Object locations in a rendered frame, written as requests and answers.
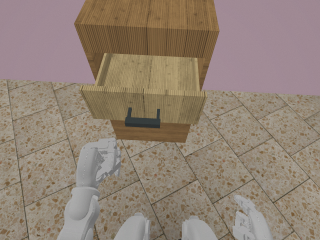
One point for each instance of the handle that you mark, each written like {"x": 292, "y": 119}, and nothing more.
{"x": 142, "y": 122}

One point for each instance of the drawer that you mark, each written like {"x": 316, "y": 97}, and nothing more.
{"x": 146, "y": 83}

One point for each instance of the robot right thigh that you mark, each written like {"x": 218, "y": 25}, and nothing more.
{"x": 196, "y": 229}

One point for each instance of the robot right hand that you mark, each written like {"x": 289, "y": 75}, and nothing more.
{"x": 255, "y": 225}

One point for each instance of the left robot shin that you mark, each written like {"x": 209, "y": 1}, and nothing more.
{"x": 138, "y": 214}

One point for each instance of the robot left hand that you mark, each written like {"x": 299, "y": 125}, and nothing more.
{"x": 94, "y": 155}

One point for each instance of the left robot forearm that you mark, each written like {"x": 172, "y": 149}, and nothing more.
{"x": 80, "y": 214}

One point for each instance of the cabinet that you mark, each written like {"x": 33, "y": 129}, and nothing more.
{"x": 171, "y": 28}

